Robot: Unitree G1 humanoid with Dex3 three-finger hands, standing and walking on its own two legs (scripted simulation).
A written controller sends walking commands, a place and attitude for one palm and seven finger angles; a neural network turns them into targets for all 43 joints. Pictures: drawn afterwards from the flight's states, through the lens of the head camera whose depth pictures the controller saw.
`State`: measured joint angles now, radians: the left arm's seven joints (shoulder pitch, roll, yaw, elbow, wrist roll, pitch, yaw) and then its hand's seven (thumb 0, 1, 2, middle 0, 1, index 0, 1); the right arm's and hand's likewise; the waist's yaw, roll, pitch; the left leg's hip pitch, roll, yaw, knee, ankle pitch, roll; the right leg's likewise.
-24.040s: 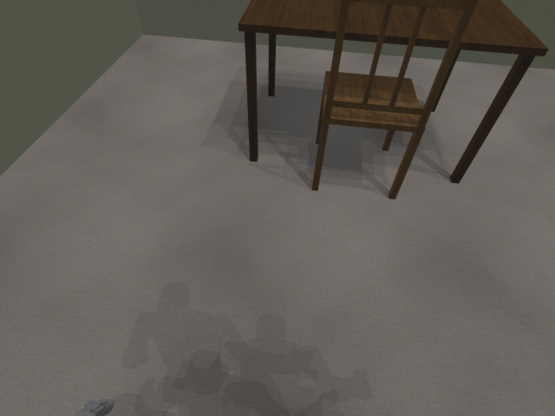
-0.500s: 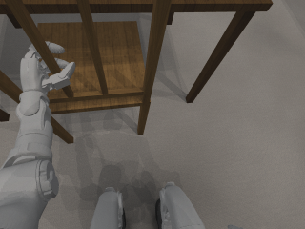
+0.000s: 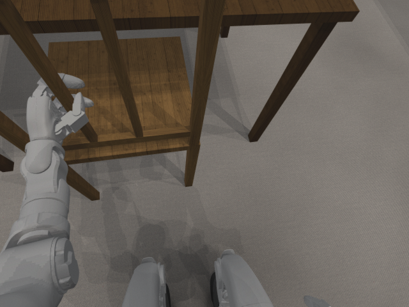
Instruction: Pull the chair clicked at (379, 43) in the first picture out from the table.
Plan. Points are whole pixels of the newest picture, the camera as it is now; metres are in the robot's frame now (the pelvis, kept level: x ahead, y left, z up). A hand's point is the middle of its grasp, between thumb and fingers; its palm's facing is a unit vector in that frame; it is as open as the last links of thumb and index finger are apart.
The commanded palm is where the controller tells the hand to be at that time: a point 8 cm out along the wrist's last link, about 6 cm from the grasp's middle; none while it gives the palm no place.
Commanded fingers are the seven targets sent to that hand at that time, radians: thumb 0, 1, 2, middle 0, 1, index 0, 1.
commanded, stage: hook a spindle and tug to test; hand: left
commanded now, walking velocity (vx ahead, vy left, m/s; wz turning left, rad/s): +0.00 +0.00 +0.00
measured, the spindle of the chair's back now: (62, 93) +0.50 +0.23 +0.04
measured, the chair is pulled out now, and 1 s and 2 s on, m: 0.00 0.08 0.21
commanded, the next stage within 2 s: step backward, pulling the chair out in 0.20 s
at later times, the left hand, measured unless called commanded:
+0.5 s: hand (80, 122) +0.45 +0.20 +0.03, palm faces +0.19 -0.98 -0.11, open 5.0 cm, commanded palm +0.43 +0.24 +0.03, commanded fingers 0.00 0.90 0.90 -0.50 -1.45 -0.50 -1.45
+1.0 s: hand (101, 147) +0.40 +0.15 +0.04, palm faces +0.10 -0.98 -0.15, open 4.9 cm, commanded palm +0.38 +0.20 +0.04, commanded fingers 0.00 0.90 0.90 -0.50 -1.45 -0.50 -1.45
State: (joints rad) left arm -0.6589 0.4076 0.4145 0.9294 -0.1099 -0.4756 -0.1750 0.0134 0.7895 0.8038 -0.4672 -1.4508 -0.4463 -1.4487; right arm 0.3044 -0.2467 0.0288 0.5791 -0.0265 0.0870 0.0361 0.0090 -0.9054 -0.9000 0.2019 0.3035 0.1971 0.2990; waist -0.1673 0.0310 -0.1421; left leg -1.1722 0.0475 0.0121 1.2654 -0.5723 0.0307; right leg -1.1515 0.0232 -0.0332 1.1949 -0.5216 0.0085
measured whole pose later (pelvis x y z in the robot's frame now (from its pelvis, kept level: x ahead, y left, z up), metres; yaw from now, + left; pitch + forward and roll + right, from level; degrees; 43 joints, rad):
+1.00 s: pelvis +0.00 +0.00 +0.10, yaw +0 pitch +11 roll -2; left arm -0.58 0.24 0.17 1.09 -0.06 -0.24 0.08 0.02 0.76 0.78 -0.33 -1.13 -0.50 -1.45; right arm 0.28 -0.23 0.00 0.71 0.04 0.06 -0.09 0.01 -0.90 -0.90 0.20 0.30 0.20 0.30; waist -0.10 0.03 0.06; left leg -0.54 0.03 0.05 0.63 -0.29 0.02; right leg -0.53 0.01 -0.01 0.56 -0.23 0.01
